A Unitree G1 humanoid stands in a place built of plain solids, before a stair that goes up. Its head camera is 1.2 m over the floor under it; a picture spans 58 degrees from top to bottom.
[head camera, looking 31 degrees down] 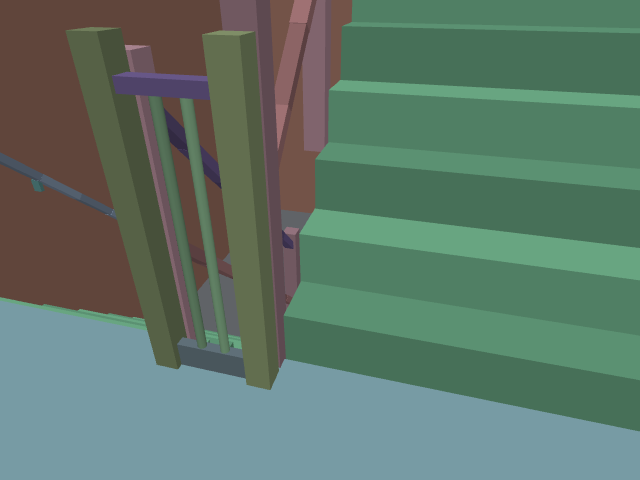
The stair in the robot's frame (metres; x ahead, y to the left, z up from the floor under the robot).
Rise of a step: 0.21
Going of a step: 0.21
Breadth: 1.20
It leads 15 degrees to the right of straight ahead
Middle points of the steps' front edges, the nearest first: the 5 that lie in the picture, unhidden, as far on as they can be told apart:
0.99 -0.45 0.21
1.19 -0.50 0.42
1.39 -0.56 0.62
1.60 -0.61 0.83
1.80 -0.67 1.04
